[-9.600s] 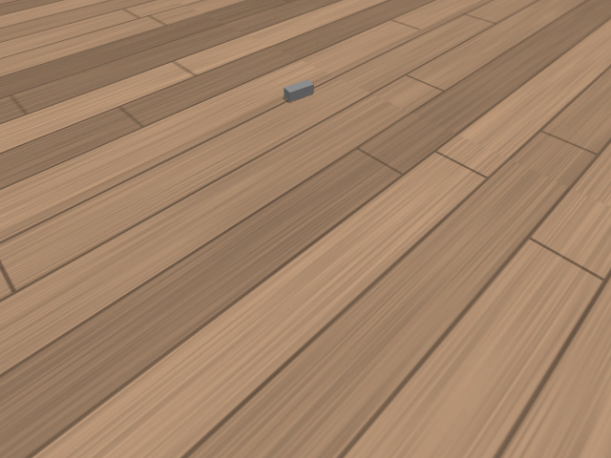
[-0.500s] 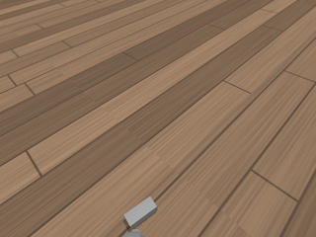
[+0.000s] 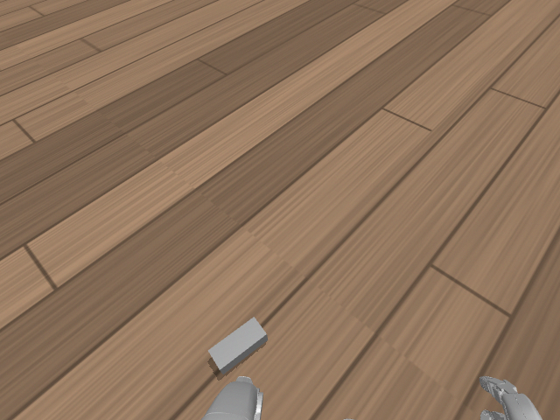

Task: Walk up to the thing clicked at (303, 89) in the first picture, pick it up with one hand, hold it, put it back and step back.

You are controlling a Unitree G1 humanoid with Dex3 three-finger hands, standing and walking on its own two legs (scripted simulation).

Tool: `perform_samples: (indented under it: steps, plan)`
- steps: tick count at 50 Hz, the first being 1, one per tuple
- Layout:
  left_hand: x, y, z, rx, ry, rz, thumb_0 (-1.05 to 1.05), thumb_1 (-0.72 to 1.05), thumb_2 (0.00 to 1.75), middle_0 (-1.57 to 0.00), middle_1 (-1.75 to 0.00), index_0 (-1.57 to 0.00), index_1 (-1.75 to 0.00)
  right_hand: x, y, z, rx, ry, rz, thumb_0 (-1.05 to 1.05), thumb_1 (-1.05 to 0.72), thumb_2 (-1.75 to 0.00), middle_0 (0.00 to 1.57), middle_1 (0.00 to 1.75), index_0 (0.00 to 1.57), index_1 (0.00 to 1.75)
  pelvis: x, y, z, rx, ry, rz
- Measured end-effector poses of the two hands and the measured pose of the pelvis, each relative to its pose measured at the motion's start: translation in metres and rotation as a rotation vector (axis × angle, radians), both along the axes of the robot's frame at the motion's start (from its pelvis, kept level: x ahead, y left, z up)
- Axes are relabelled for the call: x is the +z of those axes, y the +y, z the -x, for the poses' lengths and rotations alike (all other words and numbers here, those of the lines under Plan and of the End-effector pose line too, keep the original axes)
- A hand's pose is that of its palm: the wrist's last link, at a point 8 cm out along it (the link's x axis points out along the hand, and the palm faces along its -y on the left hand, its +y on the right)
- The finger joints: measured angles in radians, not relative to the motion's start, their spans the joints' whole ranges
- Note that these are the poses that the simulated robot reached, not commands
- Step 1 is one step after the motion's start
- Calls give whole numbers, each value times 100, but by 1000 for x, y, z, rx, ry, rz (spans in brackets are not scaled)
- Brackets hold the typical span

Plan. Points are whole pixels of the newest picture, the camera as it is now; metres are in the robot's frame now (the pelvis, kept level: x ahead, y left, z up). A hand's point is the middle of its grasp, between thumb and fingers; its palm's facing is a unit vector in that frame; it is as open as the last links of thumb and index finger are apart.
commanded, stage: walk up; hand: left
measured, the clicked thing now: (238, 345) +0.43 +0.20 -0.71
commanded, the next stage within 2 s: none
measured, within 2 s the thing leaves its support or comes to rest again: neither
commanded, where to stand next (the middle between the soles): +0.08 +0.03 m, yaw +3 degrees
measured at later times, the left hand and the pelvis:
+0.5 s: hand out of the picture +0.03 +0.25 -0.13, palm faces +0.06 -0.94 -0.34, open 7.4 cm; pelvis -0.04 +0.00 +0.02, yaw +4 degrees
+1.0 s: hand out of the picture +0.06 +0.27 -0.11, palm faces +0.05 -0.93 -0.35, open 7.4 cm; pelvis -0.02 +0.01 +0.04, yaw +3 degrees
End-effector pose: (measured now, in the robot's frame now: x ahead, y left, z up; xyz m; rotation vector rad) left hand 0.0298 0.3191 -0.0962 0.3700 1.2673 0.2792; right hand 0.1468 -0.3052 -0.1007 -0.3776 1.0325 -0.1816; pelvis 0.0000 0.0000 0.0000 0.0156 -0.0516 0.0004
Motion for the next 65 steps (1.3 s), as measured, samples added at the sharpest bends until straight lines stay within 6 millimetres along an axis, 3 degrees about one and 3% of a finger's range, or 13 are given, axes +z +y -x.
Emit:
perform_samples:
  steps: [3, 7, 12, 16, 27, 42, 55, 65]
  plan:
    - [15, 2, 16, 12, 26, -27, 1, 90, 90, -20, -30, -20, -30, 1, -4, 20, -12, 44, -14, 1, -91, -90, 20, 30, 21, 30, 10, -1, 8, -3, 20, -26]
    - [25, 5, 20, 4, 7, -46, 1, 90, 90, -20, -30, -20, -30, -3, -5, 55, -6, 119, -13, 1, -91, -90, 20, 30, 21, 30, 15, 0, 19, 16, 46, -17]
    - [16, 12, 18, 17, -84, -25, 1, 90, 90, -20, -30, -20, -30, -10, 5, 90, 27, 209, 1, 1, -91, -90, 20, 30, 21, 30, 9, 5, 28, 68, 37, -12]
    - [9, 2, 19, 31, -94, 24, 1, 90, 90, -20, -30, -20, -30, 0, 18, 103, 32, 185, -24, 1, -91, -90, 20, 30, 21, 30, 15, 5, 30, 63, 15, -26]
    - [10, -23, 15, 0, -155, 87, 1, 90, 90, -20, -30, -20, -30, 15, 13, 86, 27, 72, -41, 1, -91, -90, 20, 30, 21, 30, 22, 0, 38, 66, -5, 12]
    - [19, -6, 4, 20, -95, 66, 1, 90, 90, -20, -30, -20, -30, 16, 16, 95, 1, 172, -43, 1, -91, -90, 20, 30, 21, 30, 34, 6, 25, 59, 16, 17]
    - [22, -8, -26, 9, -107, 74, 1, 90, 90, -20, -30, -20, -30, 18, 23, 75, -19, 164, -50, 1, -91, -90, 20, 30, 21, 30, 38, 10, 15, 56, 13, 15]
    - [20, -11, -32, 9, -94, 81, 1, 90, 90, -20, -30, -20, -30, 20, 22, 66, -30, 159, -47, 1, -91, -90, 20, 30, 21, 30, 39, 10, 10, 52, 12, 15]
